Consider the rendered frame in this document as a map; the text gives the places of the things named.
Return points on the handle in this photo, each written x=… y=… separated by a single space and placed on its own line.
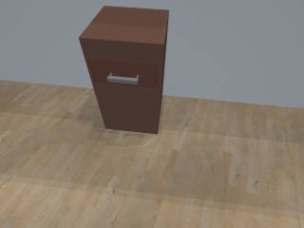
x=122 y=80

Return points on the drawer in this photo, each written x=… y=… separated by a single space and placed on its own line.
x=148 y=73

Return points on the cabinet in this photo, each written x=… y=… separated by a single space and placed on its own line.
x=135 y=35

